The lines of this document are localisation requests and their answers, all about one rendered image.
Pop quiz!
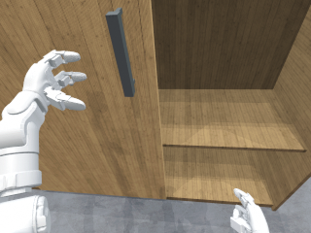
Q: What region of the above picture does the robot left hand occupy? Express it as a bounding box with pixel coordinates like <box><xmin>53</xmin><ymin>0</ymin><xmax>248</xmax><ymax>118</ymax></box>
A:
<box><xmin>22</xmin><ymin>50</ymin><xmax>86</xmax><ymax>111</ymax></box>

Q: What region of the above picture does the robot right hand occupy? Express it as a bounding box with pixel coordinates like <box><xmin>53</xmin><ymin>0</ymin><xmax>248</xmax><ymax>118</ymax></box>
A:
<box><xmin>230</xmin><ymin>188</ymin><xmax>269</xmax><ymax>233</ymax></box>

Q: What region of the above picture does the handle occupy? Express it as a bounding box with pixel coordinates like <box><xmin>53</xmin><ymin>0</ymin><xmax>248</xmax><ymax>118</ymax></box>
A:
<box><xmin>105</xmin><ymin>7</ymin><xmax>135</xmax><ymax>97</ymax></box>

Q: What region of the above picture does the wardrobe door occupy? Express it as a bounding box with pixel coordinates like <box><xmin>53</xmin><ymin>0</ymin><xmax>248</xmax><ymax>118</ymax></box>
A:
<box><xmin>0</xmin><ymin>0</ymin><xmax>167</xmax><ymax>200</ymax></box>

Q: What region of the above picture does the robot left forearm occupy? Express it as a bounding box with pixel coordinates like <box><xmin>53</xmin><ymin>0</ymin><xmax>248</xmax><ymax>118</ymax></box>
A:
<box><xmin>0</xmin><ymin>90</ymin><xmax>49</xmax><ymax>203</ymax></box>

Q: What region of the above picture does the left robot upper arm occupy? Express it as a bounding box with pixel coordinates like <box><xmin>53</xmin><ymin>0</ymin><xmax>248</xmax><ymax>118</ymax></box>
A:
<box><xmin>0</xmin><ymin>195</ymin><xmax>52</xmax><ymax>233</ymax></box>

